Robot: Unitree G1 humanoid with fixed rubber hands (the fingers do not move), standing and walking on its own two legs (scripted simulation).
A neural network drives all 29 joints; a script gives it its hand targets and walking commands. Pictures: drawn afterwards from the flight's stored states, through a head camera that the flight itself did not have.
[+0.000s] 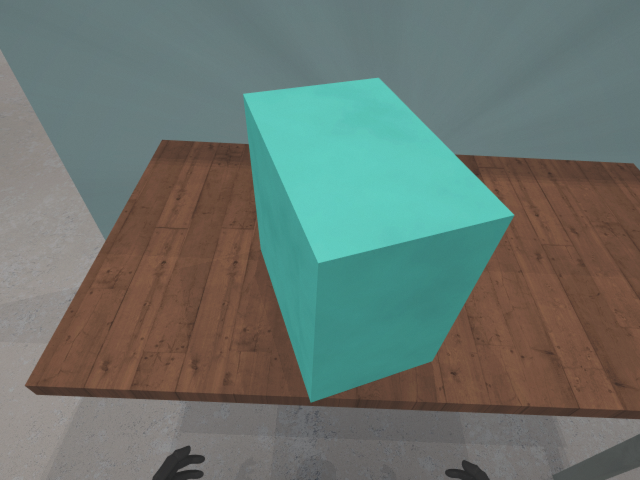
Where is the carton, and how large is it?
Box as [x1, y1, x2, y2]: [243, 78, 513, 402]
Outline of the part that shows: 379,78 243,94 261,251 311,402 432,360 513,216 513,214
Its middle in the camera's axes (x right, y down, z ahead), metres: +0.03 -0.01 +0.53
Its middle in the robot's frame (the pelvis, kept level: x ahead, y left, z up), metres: +0.42 -0.01 +0.09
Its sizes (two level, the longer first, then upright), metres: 0.293 0.191 0.298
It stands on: a table, 0.70 m high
